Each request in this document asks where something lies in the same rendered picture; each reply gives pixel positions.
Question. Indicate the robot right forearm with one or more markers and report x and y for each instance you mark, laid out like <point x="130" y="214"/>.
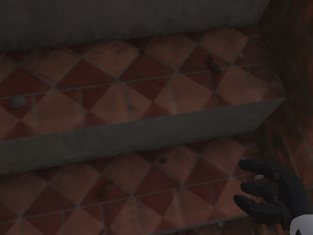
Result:
<point x="302" y="225"/>

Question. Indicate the right robot hand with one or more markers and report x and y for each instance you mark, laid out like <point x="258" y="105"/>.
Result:
<point x="284" y="203"/>

